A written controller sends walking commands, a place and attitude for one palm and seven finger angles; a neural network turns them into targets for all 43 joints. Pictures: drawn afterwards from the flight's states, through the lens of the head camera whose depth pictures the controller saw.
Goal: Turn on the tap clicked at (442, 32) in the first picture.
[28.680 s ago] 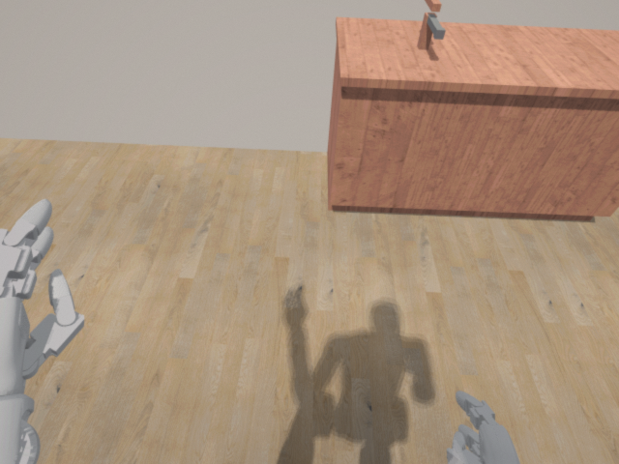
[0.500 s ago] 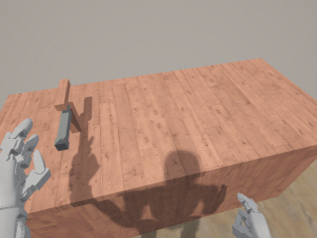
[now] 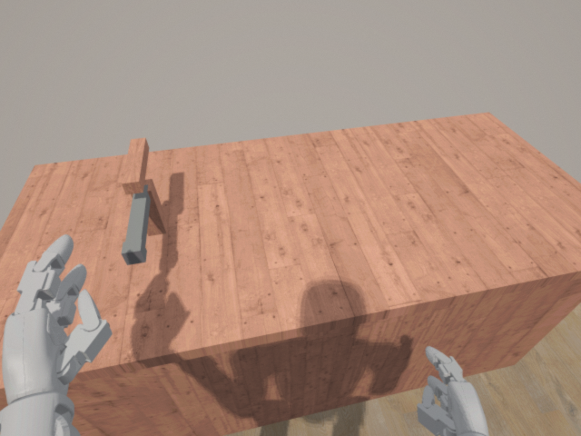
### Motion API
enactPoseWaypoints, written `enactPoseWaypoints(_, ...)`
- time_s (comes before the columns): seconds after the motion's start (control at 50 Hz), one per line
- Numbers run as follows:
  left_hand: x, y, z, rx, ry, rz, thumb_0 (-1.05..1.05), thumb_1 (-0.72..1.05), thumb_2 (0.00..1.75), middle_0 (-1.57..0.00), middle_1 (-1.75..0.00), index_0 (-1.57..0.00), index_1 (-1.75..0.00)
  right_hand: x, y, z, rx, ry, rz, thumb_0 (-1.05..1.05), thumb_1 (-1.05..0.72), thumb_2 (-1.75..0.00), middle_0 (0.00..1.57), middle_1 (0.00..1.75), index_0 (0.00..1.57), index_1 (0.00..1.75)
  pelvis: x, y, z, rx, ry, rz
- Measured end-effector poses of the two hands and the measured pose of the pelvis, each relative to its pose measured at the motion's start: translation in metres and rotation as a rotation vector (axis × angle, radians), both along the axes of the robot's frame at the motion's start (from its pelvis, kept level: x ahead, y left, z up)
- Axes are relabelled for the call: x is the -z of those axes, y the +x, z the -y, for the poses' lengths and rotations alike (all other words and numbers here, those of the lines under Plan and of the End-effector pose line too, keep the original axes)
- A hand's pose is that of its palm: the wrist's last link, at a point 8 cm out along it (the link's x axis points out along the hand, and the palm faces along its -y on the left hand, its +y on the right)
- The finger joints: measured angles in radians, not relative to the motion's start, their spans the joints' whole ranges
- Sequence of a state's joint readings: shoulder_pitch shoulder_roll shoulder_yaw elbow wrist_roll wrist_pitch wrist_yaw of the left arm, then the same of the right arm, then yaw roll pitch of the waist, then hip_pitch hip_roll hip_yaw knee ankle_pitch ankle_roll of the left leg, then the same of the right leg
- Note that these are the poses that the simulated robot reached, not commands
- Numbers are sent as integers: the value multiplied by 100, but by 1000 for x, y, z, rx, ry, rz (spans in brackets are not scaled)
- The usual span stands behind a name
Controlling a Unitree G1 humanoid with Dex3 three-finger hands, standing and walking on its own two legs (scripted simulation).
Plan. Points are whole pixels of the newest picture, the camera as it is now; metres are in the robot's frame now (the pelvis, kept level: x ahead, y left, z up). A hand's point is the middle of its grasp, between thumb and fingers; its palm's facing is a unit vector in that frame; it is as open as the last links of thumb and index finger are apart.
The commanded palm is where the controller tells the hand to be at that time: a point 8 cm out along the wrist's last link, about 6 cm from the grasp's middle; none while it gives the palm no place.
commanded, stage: turn the palm inward beside the body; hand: left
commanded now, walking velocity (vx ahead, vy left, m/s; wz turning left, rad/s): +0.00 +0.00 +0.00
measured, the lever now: (134, 252) +0.35 +0.30 +0.06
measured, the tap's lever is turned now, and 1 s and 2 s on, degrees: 0 0 0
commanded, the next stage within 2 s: reach beside the lever's end, fingers flat in 0.52 s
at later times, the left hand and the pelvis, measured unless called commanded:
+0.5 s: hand (110, 315) +0.20 +0.23 +0.14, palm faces +0.50 -0.86 -0.10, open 7.4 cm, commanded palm +0.14 +0.27 +0.15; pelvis +0.01 +0.00 +0.00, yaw +0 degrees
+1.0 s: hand (115, 300) +0.22 +0.24 +0.12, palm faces +0.51 -0.85 -0.10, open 7.4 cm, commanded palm +0.17 +0.28 +0.13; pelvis +0.01 -0.01 +0.00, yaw +0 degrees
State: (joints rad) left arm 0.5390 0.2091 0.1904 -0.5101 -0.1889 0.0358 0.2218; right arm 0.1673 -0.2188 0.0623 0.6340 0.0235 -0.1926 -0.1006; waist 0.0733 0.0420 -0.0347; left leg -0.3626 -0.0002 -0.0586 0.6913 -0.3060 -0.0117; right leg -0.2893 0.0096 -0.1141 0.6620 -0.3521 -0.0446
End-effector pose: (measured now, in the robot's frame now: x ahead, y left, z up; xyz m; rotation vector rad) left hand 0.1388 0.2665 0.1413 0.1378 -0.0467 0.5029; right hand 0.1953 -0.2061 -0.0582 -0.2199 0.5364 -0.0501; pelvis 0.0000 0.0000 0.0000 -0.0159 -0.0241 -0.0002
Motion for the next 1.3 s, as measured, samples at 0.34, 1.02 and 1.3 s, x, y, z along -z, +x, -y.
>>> enactPoseWaypoints(0.34,-1,8,1,-16,-27,-11,2,90,90,-20,-30,-21,-30,1,4,1,6,-2,-14,2,-90,-90,21,30,21,30,-2,6,0,0,0,1)
enactPoseWaypoints(1.02,13,38,-10,-37,-40,-24,2,90,90,-20,-30,-21,-30,7,4,16,41,-13,-67,2,-90,-90,20,30,20,30,-4,13,5,3,4,-16)
enactPoseWaypoints(1.3,24,52,-19,-62,-38,-24,2,90,90,-20,-28,-20,-28,12,-3,18,55,-21,-102,2,-90,-90,20,30,20,30,-3,11,3,6,4,-30)
